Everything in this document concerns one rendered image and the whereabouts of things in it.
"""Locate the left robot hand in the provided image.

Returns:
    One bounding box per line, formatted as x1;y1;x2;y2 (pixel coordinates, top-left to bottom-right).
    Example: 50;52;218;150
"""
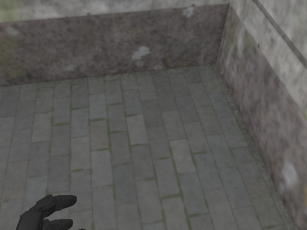
15;195;85;230

